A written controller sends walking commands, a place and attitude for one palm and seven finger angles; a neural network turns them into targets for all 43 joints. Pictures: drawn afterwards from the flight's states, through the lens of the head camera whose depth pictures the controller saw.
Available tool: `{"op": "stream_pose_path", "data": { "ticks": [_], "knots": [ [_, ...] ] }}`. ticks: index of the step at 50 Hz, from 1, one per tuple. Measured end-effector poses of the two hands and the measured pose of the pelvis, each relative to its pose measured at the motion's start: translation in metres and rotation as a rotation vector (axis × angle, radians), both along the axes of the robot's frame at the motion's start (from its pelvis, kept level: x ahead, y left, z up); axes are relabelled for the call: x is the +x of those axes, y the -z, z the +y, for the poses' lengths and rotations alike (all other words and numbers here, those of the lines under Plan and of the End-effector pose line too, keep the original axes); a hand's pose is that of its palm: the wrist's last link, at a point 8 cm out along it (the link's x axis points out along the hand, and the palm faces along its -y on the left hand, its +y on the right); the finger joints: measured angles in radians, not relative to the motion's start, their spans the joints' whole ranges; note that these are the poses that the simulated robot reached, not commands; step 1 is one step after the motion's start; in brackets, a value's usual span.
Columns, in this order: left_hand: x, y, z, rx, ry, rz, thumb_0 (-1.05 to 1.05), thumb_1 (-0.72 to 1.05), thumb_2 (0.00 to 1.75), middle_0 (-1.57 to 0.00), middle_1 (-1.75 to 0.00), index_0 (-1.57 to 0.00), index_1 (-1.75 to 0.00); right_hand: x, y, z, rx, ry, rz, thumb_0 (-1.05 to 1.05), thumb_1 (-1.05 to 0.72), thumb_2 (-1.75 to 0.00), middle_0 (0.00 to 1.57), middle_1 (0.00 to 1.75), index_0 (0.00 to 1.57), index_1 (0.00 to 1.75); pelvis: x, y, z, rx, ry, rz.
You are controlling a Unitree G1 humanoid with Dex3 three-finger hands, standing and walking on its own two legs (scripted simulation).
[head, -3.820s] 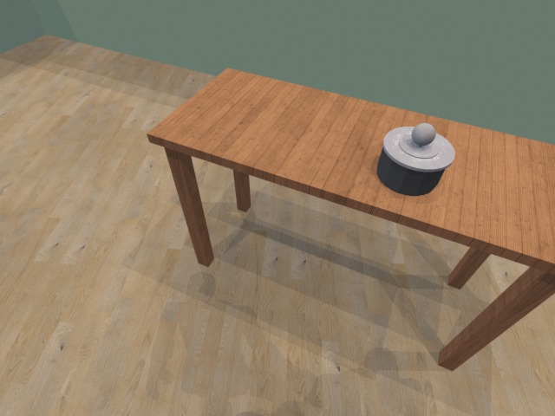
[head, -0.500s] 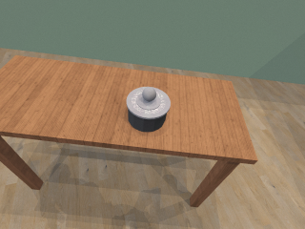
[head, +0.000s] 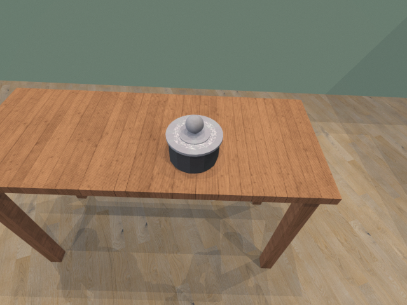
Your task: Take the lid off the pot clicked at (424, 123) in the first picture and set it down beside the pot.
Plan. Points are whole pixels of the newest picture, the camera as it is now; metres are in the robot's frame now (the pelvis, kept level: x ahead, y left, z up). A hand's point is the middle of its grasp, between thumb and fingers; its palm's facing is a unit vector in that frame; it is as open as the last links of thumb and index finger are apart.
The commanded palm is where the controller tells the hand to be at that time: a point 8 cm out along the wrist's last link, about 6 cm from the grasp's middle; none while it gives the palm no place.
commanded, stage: look again from close up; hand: left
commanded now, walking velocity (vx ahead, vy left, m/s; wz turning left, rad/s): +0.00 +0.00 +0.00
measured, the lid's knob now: (194, 124) +0.55 +0.06 +0.03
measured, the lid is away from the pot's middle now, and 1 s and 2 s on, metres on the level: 0.00 0.00 0.00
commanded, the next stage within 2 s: shuffle to correct the standing spot in 0.88 s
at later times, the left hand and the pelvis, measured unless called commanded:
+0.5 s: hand out of the picture +0.00 +0.17 -0.18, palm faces +0.03 -0.98 -0.19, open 7.4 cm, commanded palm none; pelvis +0.01 +0.00 -0.01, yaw +0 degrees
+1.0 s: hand out of the picture +0.00 +0.17 -0.19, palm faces +0.02 -0.98 -0.17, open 7.4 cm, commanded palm none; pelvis +0.01 +0.00 +0.00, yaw +0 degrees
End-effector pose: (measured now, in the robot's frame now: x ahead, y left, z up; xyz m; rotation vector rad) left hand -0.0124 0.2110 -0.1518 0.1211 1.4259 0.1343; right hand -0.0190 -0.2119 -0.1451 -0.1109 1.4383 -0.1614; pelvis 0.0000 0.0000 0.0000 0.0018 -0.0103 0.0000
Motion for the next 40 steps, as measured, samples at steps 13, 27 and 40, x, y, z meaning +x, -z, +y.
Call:
{"op": "stream_pose_path", "data": {
  "ticks": [13, 27, 40],
  "knots": [
    [-0.014, 0.001, 0.010, 0.037, -0.009, -0.021, 0.00, 0.91, 0.89, -0.20, -0.30, -0.20, -0.30, 0.026, 0.011, -0.006, -0.008, -0.045, -0.098, 0.01, -0.93, -0.89, 0.20, 0.30, 0.20, 0.29, 0.000, 0.011, 0.006, -0.013, -0.016, 0.011],
    [0.010, 0.003, 0.010, 0.028, 0.004, -0.071, 0.00, 0.91, 0.89, -0.20, -0.30, -0.20, -0.30, 0.061, 0.000, -0.015, -0.039, -0.066, -0.172, 0.01, -0.93, -0.89, 0.20, 0.30, 0.20, 0.29, 0.009, 0.009, 0.002, -0.007, -0.004, 0.001],
    [0.019, 0.006, 0.007, 0.009, 0.010, -0.071, 0.00, 0.91, 0.89, -0.20, -0.30, -0.20, -0.30, 0.056, -0.005, -0.016, -0.054, -0.059, -0.133, 0.01, -0.93, -0.89, 0.20, 0.30, 0.20, 0.29, 0.012, 0.006, 0.001, -0.008, -0.004, -0.001]
  ]
}}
